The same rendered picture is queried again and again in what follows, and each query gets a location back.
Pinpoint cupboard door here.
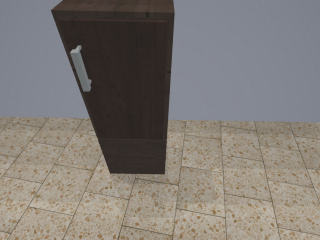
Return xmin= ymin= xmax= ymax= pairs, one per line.
xmin=58 ymin=18 xmax=168 ymax=140

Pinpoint handle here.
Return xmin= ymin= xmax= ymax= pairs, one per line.
xmin=70 ymin=45 xmax=92 ymax=92

